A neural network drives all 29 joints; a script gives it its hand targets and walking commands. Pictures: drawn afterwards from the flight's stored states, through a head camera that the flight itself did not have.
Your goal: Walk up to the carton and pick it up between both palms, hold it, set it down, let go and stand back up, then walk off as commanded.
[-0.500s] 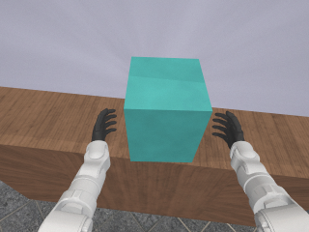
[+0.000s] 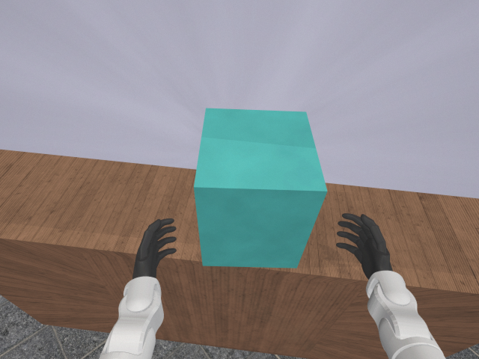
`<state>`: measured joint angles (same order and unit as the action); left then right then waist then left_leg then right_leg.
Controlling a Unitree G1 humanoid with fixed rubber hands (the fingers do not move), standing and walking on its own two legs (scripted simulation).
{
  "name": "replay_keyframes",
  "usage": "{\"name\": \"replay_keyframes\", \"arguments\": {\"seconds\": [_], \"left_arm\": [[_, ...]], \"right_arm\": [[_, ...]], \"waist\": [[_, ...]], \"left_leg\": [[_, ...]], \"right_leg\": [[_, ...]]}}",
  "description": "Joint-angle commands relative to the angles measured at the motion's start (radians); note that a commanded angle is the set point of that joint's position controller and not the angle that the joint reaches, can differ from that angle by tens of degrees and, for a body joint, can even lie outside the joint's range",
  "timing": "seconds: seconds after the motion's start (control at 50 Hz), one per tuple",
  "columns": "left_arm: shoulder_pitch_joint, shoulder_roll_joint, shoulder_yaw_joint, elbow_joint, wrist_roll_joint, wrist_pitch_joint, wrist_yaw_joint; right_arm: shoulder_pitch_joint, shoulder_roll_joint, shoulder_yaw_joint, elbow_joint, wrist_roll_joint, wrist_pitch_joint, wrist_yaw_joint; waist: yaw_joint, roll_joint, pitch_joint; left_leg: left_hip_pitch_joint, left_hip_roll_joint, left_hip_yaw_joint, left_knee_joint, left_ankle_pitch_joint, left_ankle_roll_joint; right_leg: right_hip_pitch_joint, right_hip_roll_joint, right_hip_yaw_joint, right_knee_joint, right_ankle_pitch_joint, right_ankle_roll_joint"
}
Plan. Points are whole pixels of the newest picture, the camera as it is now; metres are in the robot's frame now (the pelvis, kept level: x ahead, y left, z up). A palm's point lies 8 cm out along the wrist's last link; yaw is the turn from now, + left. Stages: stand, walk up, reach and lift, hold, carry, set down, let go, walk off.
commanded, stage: set down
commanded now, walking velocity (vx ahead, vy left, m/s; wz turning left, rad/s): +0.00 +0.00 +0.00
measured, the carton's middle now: (252, 191) +0.45 +0.00 +0.03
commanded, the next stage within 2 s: none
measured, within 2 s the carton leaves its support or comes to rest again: neither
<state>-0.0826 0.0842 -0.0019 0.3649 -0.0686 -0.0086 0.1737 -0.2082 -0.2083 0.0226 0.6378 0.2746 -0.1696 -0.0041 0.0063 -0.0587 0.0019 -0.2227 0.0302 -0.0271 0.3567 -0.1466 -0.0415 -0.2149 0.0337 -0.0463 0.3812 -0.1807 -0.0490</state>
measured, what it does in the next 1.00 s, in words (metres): stands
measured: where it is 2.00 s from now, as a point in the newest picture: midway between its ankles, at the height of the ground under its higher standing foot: outside the picture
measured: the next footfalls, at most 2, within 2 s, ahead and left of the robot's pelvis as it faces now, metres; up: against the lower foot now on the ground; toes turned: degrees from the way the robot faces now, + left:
none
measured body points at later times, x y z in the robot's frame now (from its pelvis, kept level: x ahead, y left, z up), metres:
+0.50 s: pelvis +0.01 +0.02 +0.00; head +0.00 +0.03 +0.45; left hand +0.22 +0.20 +0.03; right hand +0.21 -0.20 +0.03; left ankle +0.03 +0.15 -0.75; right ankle +0.01 -0.08 -0.75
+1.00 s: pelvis +0.02 +0.02 +0.00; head +0.03 +0.03 +0.45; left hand +0.22 +0.20 -0.01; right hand +0.19 -0.21 -0.01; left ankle +0.03 +0.15 -0.74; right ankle +0.01 -0.08 -0.75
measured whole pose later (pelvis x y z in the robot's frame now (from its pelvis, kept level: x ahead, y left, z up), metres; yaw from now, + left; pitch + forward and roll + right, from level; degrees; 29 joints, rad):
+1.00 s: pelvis +0.02 +0.02 +0.00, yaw -3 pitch -3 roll +0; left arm 0.37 0.13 -0.08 -0.01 -0.07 0.12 0.17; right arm 0.40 -0.20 -0.01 0.12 0.18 -0.05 0.03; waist 0.04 -0.03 0.07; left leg -0.06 0.02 0.04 0.27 -0.16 -0.02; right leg -0.08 0.03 0.02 0.31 -0.18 -0.03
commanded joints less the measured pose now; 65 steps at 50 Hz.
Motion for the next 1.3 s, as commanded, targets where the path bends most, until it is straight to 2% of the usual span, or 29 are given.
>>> {"name": "replay_keyframes", "arguments": {"seconds": [0.0, 0.1, 0.16, 0.3, 0.32, 0.34, 0.42, 0.48, 0.56, 0.62, 0.64, 0.66, 0.68, 0.76, 0.78, 0.8, 0.82, 0.84, 0.94, 0.96, 1.02, 1.06, 1.1, 1.14, 1.16, 1.18, 1.24, 1.26, 1.28], "left_arm": [[-0.2, 0.068, 0.007, -0.351, 0.013, -0.03, -0.001], [-0.046, 0.047, -0.017, -0.454, 0.006, 0.006, -0.004], [0.045, 0.036, -0.028, -0.486, 0.0, 0.024, -0.009], [0.194, 0.036, -0.037, -0.576, -0.001, 0.101, -0.002], [0.198, 0.038, -0.041, -0.593, 0.001, 0.112, 0.001], [0.24, 0.036, -0.047, -0.641, 0.002, 0.117, 0.007], [0.243, 0.053, -0.075, -0.708, -0.01, 0.13, 0.029], [0.264, 0.06, -0.102, -0.75, -0.02, 0.134, 0.04], [0.295, 0.055, -0.109, -0.758, -0.005, 0.144, 0.053], [0.303, 0.061, -0.106, -0.739, -0.012, 0.143, 0.052], [0.315, 0.057, -0.105, -0.685, -0.01, 0.148, 0.044], [0.324, 0.064, -0.098, -0.697, -0.013, 0.145, 0.044], [0.323, 0.066, -0.095, -0.653, -0.013, 0.148, 0.036], [0.334, 0.069, -0.078, -0.614, -0.013, 0.134, 0.019], [0.336, 0.076, -0.068, -0.568, -0.013, 0.133, 0.011], [0.341, 0.085, -0.064, -0.587, -0.016, 0.118, 0.01], [0.345, 0.082, -0.058, -0.55, -0.012, 0.118, 0.003], [0.351, 0.091, -0.053, -0.58, -0.01, 0.104, 0.004], [0.389, 0.098, -0.05, -0.561, 0.009, 0.068, -0.009], [0.402, 0.095, -0.051, -0.548, 0.019, 0.069, -0.011], [0.406, 0.112, -0.039, -0.509, 0.025, 0.051, -0.02], [0.434, 0.119, -0.038, -0.559, 0.021, 0.036, -0.02], [0.455, 0.121, -0.037, -0.526, 0.023, 0.03, -0.029], [0.464, 0.113, -0.043, -0.48, 0.029, 0.032, -0.038], [0.463, 0.128, -0.043, -0.521, 0.018, 0.021, -0.039], [0.466, 0.122, -0.044, -0.49, 0.025, 0.025, -0.043], [0.445, 0.129, -0.051, -0.501, 0.011, 0.024, -0.042], [0.444, 0.126, -0.049, -0.459, 0.016, 0.029, -0.044], [0.443, 0.126, -0.049, -0.442, 0.012, 0.029, -0.048]], "right_arm": [[-0.14, -0.102, -0.03, -0.291, 0.001, -0.043, 0.01], [0.012, -0.09, -0.04, -0.431, -0.007, -0.035, 0.01], [0.104, -0.088, -0.042, -0.498, -0.018, -0.022, 0.008], [0.295, -0.103, -0.067, -0.647, -0.05, 0.033, -0.003], [0.305, -0.103, -0.081, -0.675, -0.052, 0.041, -0.004], [0.363, -0.101, -0.077, -0.692, -0.047, 0.046, -0.001], [0.401, -0.102, -0.089, -0.756, -0.042, 0.074, 0.01], [0.445, -0.093, -0.093, -0.784, -0.039, 0.087, 0.022], [0.479, -0.093, -0.095, -0.765, -0.04, 0.105, 0.042], [0.486, -0.093, -0.105, -0.786, -0.046, 0.108, 0.046], [0.497, -0.093, -0.102, -0.749, -0.058, 0.112, 0.046], [0.496, -0.099, -0.104, -0.782, -0.061, 0.111, 0.045], [0.502, -0.094, -0.102, -0.748, -0.074, 0.117, 0.042], [0.506, -0.101, -0.099, -0.775, -0.088, 0.105, 0.032], [0.509, -0.096, -0.097, -0.749, -0.097, 0.106, 0.03], [0.519, -0.093, -0.091, -0.773, -0.096, 0.097, 0.027], [0.525, -0.084, -0.088, -0.745, -0.102, 0.097, 0.025], [0.531, -0.09, -0.085, -0.755, -0.1, 0.086, 0.027], [0.574, -0.088, -0.081, -0.687, -0.093, 0.057, 0.033], [0.583, -0.09, -0.088, -0.655, -0.096, 0.054, 0.034], [0.583, -0.081, -0.07, -0.611, -0.098, 0.036, 0.035], [0.596, -0.081, -0.068, -0.634, -0.084, 0.012, 0.036], [0.605, -0.086, -0.068, -0.608, -0.086, 0.002, 0.037], [0.603, -0.096, -0.077, -0.555, -0.1, 0.0, 0.04], [0.607, -0.094, -0.075, -0.585, -0.093, -0.009, 0.041], [0.609, -0.095, -0.079, -0.546, -0.099, -0.005, 0.042], [0.585, -0.112, -0.1, -0.558, -0.108, -0.006, 0.049], [0.584, -0.11, -0.101, -0.532, -0.117, 0.0, 0.051], [0.575, -0.11, -0.105, -0.528, -0.125, 0.002, 0.052]], "waist": [[0.002, 0.055, -0.331], [-0.009, 0.052, -0.293], [0.0, 0.019, -0.244], [0.04, -0.026, -0.09], [0.035, -0.028, -0.072], [0.04, -0.023, -0.065], [0.048, 0.015, -0.033], [0.037, 0.053, -0.041], [0.037, 0.091, -0.02], [0.031, 0.061, -0.022], [0.023, 0.046, -0.005], [0.033, 0.031, -0.014], [0.029, 0.017, -0.002], [0.033, -0.024, -0.007], [0.03, -0.04, 0.001], [0.039, -0.046, -0.023], [0.038, -0.042, -0.007], [0.047, -0.028, -0.027], [0.041, 0.013, -0.052], [0.037, 0.037, -0.047], [0.044, 0.055, -0.049], [0.051, 0.064, -0.079], [0.045, 0.053, -0.068], [0.032, 0.053, -0.038], [0.037, 0.051, -0.062], [0.033, 0.057, -0.039], [0.03, 0.045, -0.037], [0.027, 0.048, -0.009], [0.026, 0.022, -0.008]], "left_leg": [[0.123, -0.05, 0.015, -0.02, 0.24, 0.014], [0.141, -0.049, 0.015, -0.048, 0.227, 0.022], [0.149, -0.045, 0.011, -0.062, 0.222, 0.028], [0.194, -0.027, 0.024, -0.095, 0.146, 0.032], [0.193, -0.025, 0.022, -0.103, 0.128, 0.034], [0.216, -0.024, 0.025, -0.102, 0.138, 0.031], [0.22, -0.022, 0.022, -0.107, 0.064, 0.025], [0.232, -0.019, 0.015, -0.103, 0.03, 0.022], [0.237, -0.019, 0.016, -0.111, 0.02, 0.02], [0.224, -0.021, 0.027, -0.114, 0.015, 0.028], [0.222, -0.022, 0.032, -0.113, 0.011, 0.03], [0.215, -0.023, 0.034, -0.115, 0.019, 0.033], [0.208, -0.024, 0.043, -0.116, 0.015, 0.034], [0.207, -0.027, 0.053, -0.109, 0.053, 0.039], [0.209, -0.028, 0.057, -0.106, 0.052, 0.04], [0.209, -0.029, 0.059, -0.102, 0.072, 0.043], [0.211, -0.031, 0.062, -0.101, 0.082, 0.04], [0.224, -0.032, 0.06, -0.096, 0.11, 0.038], [0.272, -0.034, 0.066, -0.067, 0.21, 0.02], [0.281, -0.033, 0.063, -0.063, 0.223, 0.011], [0.276, -0.042, 0.068, -0.052, 0.232, 0.012], [0.296, -0.041, 0.067, -0.044, 0.285, 0.004], [0.302, -0.039, 0.065, -0.038, 0.311, 0.002], [0.294, -0.036, 0.063, -0.041, 0.3, -0.001], [0.297, -0.035, 0.06, -0.044, 0.306, 0.001], [0.299, -0.033, 0.062, -0.049, 0.292, -0.002], [0.284, -0.024, 0.057, -0.059, 0.264, 0.002], [0.277, -0.025, 0.058, -0.064, 0.239, 0.003], [0.269, -0.024, 0.06, -0.065, 0.231, 0.008]], "right_leg": [[0.177, -0.043, 0.084, -0.058, 0.261, 0.033], [0.2, -0.045, 0.09, -0.077, 0.249, 0.025], [0.194, -0.043, 0.087, -0.091, 0.221, 0.019], [0.109, -0.034, 0.083, -0.135, 0.042, 0.01], [0.101, -0.034, 0.083, -0.141, 0.022, 0.009], [0.098, -0.031, 0.084, -0.145, 0.022, 0.007], [0.048, -0.032, 0.089, -0.149, -0.046, -0.007], [0.022, -0.039, 0.097, -0.15, -0.056, -0.016], [0.017, -0.042, 0.099, -0.155, -0.07, -0.025], [0.034, -0.045, 0.099, -0.154, -0.071, -0.017], [0.029, -0.049, 0.1, -0.159, -0.077, -0.015], [0.04, -0.048, 0.098, -0.158, -0.072, -0.01], [0.041, -0.051, 0.098, -0.16, -0.081, -0.006], [0.058, -0.05, 0.093, -0.155, -0.04, 0.009], [0.054, -0.052, 0.097, -0.158, -0.042, 0.014], [0.069, -0.052, 0.097, -0.153, -0.02, 0.017], [0.064, -0.053, 0.098, -0.153, -0.005, 0.02], [0.069, -0.048, 0.094, -0.146, 0.026, 0.018], [0.076, -0.035, 0.088, -0.141, 0.127, 0.013], [0.071, -0.031, 0.082, -0.143, 0.136, 0.007], [0.077, -0.038, 0.092, -0.143, 0.168, 0.011], [0.086, -0.033, 0.083, -0.136, 0.232, 0.011], [0.083, -0.028, 0.083, -0.139, 0.258, 0.01], [0.078, -0.024, 0.078, -0.148, 0.238, 0.007], [0.086, -0.027, 0.079, -0.149, 0.241, 0.006], [0.075, -0.023, 0.075, -0.151, 0.212, 0.004], [0.072, -0.023, 0.065, -0.158, 0.163, 0.001], [0.061, -0.025, 0.065, -0.162, 0.14, 0.001], [0.06, -0.022, 0.064, -0.164, 0.127, 0.001]]}}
